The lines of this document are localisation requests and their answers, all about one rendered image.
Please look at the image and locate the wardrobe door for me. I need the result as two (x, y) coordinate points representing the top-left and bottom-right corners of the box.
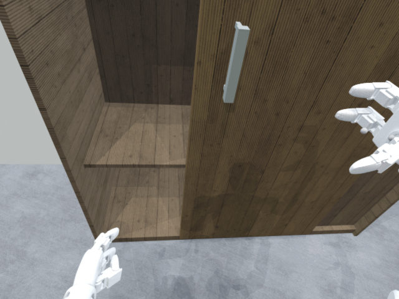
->
(180, 0), (399, 239)
(317, 163), (399, 226)

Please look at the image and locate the handle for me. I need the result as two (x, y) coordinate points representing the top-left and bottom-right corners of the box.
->
(223, 22), (250, 103)

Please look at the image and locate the left robot forearm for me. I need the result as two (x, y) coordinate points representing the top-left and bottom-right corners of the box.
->
(63, 283), (96, 299)

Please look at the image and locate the right robot hand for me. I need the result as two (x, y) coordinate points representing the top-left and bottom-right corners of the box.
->
(335, 81), (399, 174)

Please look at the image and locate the left robot hand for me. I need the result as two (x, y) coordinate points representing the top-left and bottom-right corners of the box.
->
(73, 227), (122, 293)

